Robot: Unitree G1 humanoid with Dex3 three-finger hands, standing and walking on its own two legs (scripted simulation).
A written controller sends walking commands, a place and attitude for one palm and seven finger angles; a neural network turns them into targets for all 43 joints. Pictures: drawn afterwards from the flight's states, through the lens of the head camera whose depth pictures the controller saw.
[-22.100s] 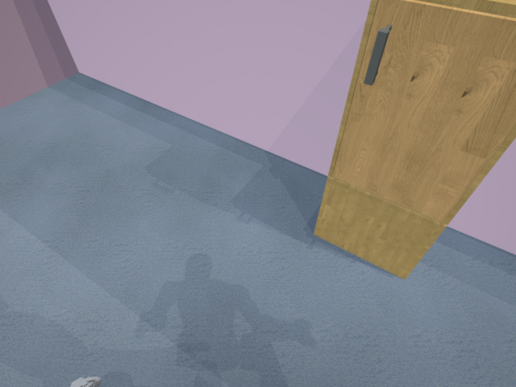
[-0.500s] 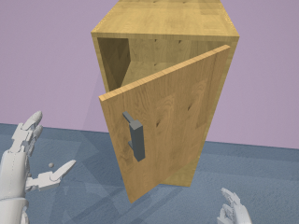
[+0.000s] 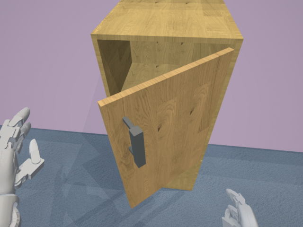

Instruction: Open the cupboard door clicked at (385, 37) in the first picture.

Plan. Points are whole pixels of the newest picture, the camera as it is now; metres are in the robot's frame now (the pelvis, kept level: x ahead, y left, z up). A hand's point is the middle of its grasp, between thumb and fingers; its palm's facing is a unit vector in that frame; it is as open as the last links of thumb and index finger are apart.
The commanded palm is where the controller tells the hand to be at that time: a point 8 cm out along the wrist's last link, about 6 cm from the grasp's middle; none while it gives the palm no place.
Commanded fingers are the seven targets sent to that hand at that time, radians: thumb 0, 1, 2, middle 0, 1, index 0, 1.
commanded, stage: draw the hand back to the body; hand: left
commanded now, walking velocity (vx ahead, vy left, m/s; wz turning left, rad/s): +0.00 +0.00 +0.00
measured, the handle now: (133, 142) +0.27 +0.09 +0.12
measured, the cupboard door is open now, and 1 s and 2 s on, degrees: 41 41 41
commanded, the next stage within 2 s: step back with the hand held close in 0.12 s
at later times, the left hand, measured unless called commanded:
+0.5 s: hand (41, 167) +0.18 +0.25 +0.15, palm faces +0.33 -0.80 -0.50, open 7.4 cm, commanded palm +0.12 +0.30 +0.17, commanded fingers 0.00 0.90 0.90 -0.20 -0.30 -0.20 -0.30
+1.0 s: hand out of the picture +0.08 +0.28 +0.16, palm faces +0.46 -0.73 -0.51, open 7.4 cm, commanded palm +0.02 +0.32 +0.17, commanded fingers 0.00 0.90 0.90 -0.20 -0.30 -0.20 -0.30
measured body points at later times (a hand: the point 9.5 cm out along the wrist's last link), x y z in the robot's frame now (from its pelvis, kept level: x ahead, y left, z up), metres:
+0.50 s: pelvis -0.03 +0.00 +0.00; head -0.01 -0.01 +0.45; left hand +0.15 +0.29 +0.17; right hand +0.16 -0.24 -0.08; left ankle -0.03 +0.11 -0.74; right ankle +0.00 -0.11 -0.74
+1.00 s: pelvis -0.11 +0.02 -0.03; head -0.09 +0.02 +0.42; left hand +0.05 +0.32 +0.18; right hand +0.05 -0.22 -0.11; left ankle -0.03 +0.11 -0.74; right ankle -0.01 -0.11 -0.74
